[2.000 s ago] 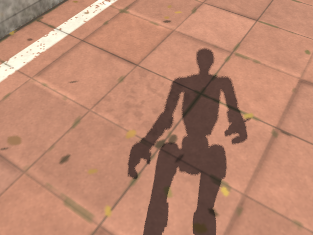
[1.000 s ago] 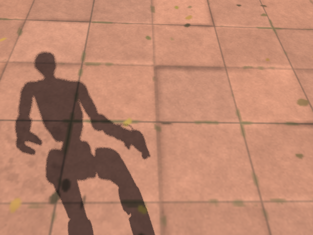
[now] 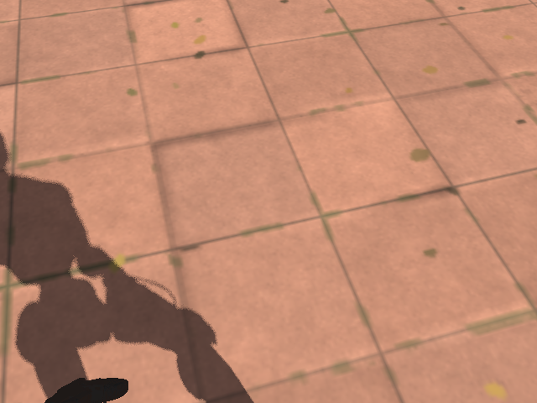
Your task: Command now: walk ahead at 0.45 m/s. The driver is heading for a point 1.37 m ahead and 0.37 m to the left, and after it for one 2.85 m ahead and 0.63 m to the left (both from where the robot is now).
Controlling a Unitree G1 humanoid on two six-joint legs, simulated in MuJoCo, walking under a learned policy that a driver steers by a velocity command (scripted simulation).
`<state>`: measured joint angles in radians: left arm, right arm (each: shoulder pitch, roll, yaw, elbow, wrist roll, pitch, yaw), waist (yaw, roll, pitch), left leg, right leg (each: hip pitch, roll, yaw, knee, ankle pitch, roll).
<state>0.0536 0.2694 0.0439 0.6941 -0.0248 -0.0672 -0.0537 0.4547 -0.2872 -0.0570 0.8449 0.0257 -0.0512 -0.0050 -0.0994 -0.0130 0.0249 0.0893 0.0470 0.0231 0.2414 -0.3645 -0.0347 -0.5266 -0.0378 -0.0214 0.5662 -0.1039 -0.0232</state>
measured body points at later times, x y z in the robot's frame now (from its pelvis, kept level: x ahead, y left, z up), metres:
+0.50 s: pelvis +0.26 -0.03 +0.00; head +0.29 -0.03 +0.45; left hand +0.26 +0.25 -0.12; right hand +0.48 -0.26 -0.08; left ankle +0.46 +0.11 -0.70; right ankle +0.13 -0.13 -0.73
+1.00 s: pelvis +0.55 -0.01 +0.01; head +0.58 +0.00 +0.46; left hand +0.76 +0.24 -0.08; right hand +0.57 -0.29 -0.11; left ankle +0.47 +0.09 -0.73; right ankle +0.74 -0.16 -0.69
